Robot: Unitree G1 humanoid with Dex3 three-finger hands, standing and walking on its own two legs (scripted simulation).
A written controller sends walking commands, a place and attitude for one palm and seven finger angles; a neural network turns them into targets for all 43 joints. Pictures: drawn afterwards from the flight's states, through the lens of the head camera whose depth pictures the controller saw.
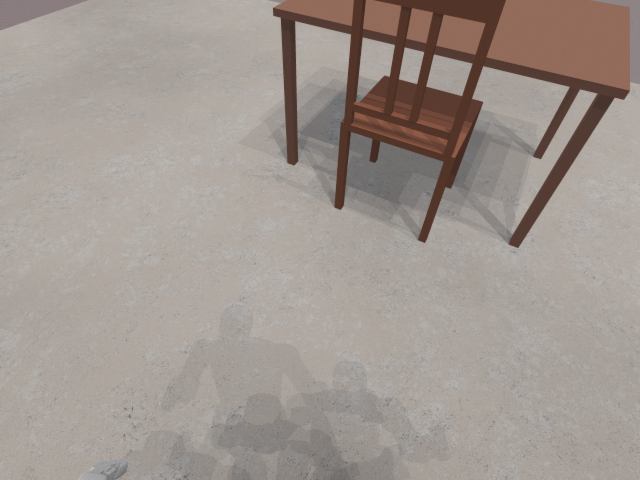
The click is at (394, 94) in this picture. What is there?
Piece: chair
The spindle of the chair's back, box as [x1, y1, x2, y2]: [384, 6, 411, 114]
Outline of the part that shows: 401,6 384,112 388,114 392,112 411,9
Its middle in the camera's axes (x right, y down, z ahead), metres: +0.24 -0.55 +1.22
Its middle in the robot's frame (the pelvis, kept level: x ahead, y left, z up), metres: +1.28 -0.18 -0.07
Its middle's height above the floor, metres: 0.70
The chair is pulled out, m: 0.00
